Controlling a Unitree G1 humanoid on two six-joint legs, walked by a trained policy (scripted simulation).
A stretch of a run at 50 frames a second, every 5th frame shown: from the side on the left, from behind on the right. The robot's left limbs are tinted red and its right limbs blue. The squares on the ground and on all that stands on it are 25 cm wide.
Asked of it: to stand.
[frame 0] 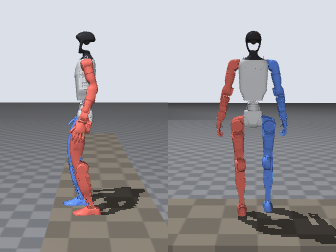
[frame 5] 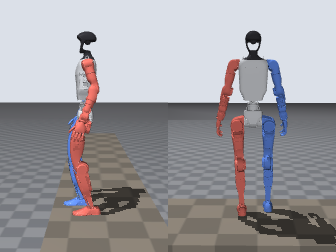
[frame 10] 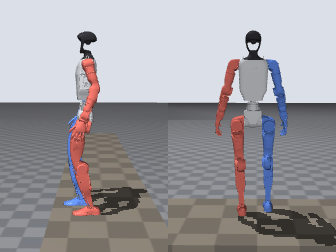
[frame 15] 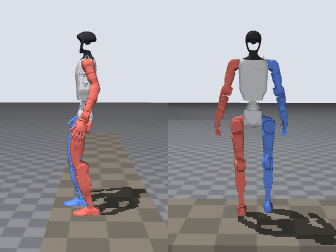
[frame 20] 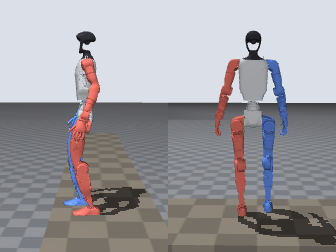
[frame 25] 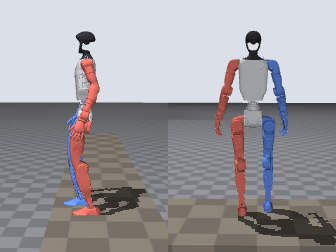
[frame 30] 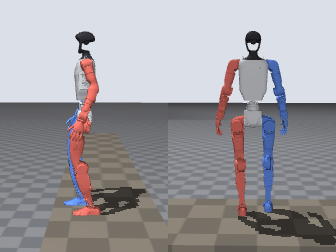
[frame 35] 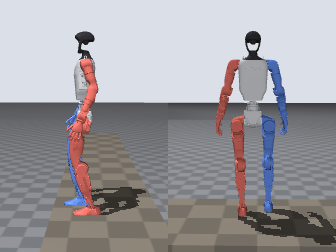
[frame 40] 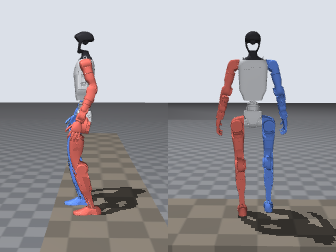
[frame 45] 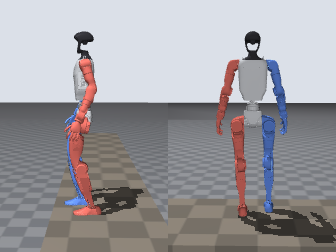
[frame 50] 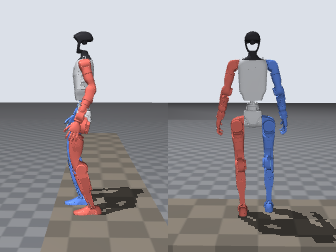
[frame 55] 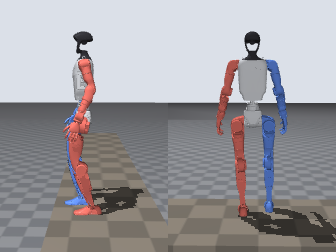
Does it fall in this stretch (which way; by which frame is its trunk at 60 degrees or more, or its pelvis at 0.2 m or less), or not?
no
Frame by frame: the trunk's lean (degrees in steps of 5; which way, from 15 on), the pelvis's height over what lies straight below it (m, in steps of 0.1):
0: 0, 0.8
5: 0, 0.8
10: 0, 0.8
15: 0, 0.8
20: 0, 0.8
25: 0, 0.8
30: 0, 0.8
35: 0, 0.8
40: 0, 0.8
45: 0, 0.8
50: 0, 0.8
55: 0, 0.8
